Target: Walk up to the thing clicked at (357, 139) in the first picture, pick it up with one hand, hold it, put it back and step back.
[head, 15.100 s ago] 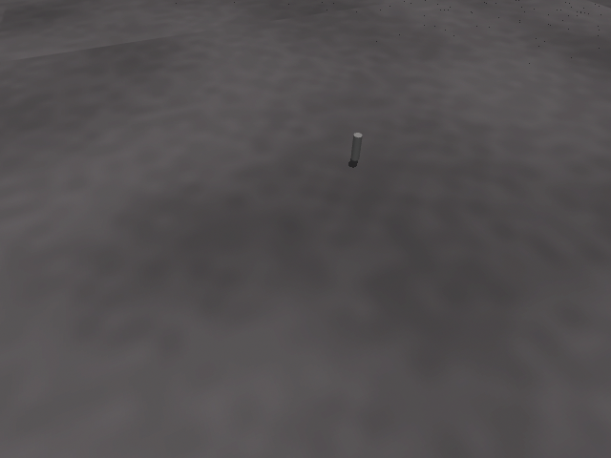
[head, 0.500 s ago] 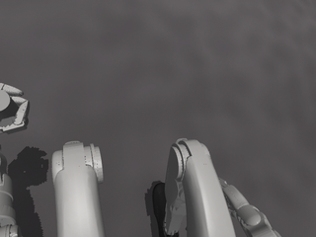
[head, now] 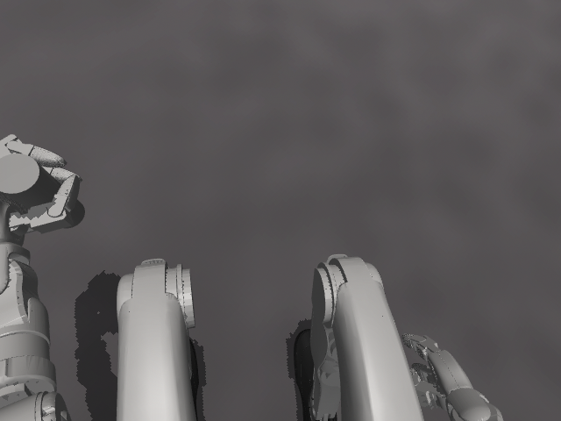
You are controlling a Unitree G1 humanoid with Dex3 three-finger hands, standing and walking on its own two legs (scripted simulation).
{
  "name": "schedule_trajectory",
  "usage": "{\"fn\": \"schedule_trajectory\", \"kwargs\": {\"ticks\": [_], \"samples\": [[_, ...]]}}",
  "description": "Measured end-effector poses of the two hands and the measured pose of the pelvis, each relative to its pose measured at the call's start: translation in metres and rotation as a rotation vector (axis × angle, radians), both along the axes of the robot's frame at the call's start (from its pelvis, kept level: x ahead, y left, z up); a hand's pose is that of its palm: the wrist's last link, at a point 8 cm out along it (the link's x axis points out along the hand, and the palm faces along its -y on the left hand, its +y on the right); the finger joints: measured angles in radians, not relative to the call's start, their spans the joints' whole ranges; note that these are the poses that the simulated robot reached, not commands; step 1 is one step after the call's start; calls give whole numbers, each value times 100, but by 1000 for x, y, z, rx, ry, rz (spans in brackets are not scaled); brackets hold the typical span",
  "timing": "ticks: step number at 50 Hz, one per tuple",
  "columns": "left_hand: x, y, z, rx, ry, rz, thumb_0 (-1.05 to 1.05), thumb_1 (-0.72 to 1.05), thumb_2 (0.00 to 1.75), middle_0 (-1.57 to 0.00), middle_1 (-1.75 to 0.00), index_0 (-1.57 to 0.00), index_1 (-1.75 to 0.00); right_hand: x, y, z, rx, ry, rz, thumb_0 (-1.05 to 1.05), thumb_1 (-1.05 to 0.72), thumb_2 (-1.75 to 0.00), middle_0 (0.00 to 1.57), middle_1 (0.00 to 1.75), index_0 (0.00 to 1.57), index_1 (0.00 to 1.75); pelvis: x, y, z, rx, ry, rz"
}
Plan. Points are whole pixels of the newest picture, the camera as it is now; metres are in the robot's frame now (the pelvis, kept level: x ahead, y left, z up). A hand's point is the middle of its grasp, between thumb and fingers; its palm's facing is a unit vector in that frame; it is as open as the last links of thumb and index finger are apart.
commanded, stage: settle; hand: left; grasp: from the side
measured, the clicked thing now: (45, 196) +0.40 +0.31 -0.05
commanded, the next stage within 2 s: lift in 0.50 s
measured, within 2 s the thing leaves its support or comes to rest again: neither
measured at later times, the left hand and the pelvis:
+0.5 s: hand (38, 185) +0.39 +0.29 +0.00, palm faces +0.27 -0.96 -0.04, open 5.8 cm; pelvis +0.00 +0.00 +0.02, yaw +2 degrees
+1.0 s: hand (20, 174) +0.39 +0.28 +0.05, palm faces +0.24 -0.97 -0.03, open 5.8 cm; pelvis +0.00 +0.00 +0.06, yaw +3 degrees
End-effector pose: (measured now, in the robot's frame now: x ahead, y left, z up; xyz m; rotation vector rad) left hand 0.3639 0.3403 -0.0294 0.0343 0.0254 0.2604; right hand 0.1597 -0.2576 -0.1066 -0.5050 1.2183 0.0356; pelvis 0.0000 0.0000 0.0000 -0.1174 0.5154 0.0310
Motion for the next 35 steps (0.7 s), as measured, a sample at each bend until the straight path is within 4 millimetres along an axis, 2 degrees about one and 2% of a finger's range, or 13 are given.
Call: {"fn": "schedule_trajectory", "kwargs": {"ticks": [17,35], "samples": [[-7,-1,23,2,12,14,2,11,109,-96,-107,-100,-107,5,7,16,22,-50,-2,1,-88,-90,20,30,20,30,-4,0,18,15,10,16],[-3,-7,39,-1,12,10,2,11,109,-96,-107,-100,-107,-7,9,25,40,-45,-22,1,-88,-90,21,30,20,30,-6,0,29,24,14,25]]}}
